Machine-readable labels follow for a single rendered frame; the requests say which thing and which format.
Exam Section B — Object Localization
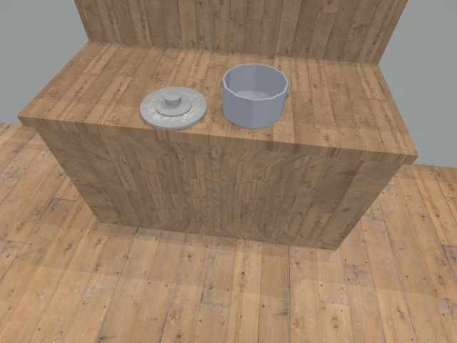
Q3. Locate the knob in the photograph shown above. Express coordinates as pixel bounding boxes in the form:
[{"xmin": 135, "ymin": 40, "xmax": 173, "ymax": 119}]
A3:
[{"xmin": 164, "ymin": 91, "xmax": 181, "ymax": 106}]

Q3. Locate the pot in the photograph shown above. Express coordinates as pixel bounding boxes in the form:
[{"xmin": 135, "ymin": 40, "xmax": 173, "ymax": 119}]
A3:
[{"xmin": 222, "ymin": 63, "xmax": 289, "ymax": 129}]

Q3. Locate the table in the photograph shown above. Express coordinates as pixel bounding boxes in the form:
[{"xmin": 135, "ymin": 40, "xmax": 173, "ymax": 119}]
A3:
[{"xmin": 17, "ymin": 0, "xmax": 419, "ymax": 251}]

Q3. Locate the lid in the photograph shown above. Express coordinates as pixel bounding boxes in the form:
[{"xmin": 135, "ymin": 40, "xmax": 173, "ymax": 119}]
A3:
[{"xmin": 140, "ymin": 86, "xmax": 207, "ymax": 129}]

